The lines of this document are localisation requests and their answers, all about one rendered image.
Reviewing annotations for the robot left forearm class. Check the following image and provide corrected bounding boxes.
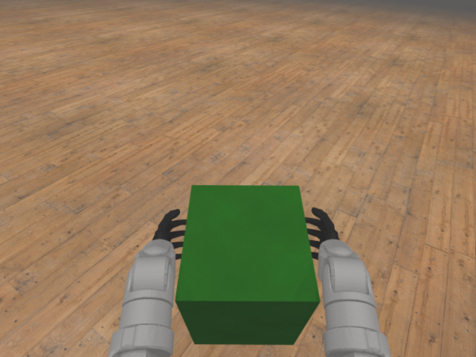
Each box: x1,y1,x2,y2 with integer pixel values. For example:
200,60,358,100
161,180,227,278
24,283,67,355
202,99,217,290
108,239,176,357

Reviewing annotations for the right robot hand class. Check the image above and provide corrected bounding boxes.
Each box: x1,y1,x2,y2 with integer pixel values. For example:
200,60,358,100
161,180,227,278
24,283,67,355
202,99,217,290
305,208,340,260

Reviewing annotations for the left robot hand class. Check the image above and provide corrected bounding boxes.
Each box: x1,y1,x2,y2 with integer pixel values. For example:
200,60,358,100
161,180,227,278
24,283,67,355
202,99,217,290
152,209,187,260

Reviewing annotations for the carton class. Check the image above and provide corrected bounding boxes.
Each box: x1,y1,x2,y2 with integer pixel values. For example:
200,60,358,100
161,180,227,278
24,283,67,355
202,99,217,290
175,185,321,345

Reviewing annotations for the robot right forearm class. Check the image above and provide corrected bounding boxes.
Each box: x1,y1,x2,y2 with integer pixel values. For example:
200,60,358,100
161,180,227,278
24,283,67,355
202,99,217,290
318,239,391,357

